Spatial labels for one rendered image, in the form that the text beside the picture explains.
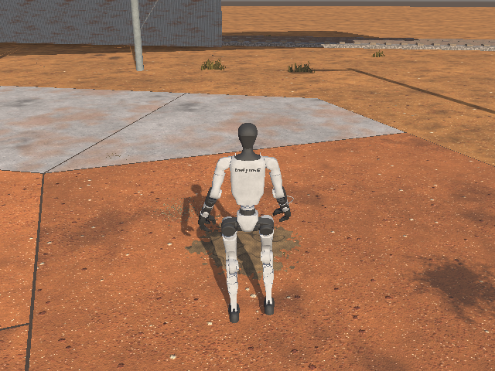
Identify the humanoid robot torso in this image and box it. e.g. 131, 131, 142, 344
230, 153, 266, 232

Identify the robot left hand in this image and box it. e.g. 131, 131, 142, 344
198, 215, 216, 232

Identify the right robot forearm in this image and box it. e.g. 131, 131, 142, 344
277, 186, 289, 212

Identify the robot right upper arm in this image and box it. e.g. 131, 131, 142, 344
264, 156, 285, 199

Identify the left robot shin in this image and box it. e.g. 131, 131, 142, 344
226, 260, 238, 312

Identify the robot right hand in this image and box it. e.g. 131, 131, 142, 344
273, 208, 291, 222

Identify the left robot forearm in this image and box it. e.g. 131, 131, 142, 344
200, 187, 217, 218

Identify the robot left upper arm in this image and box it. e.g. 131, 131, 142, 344
210, 156, 231, 199

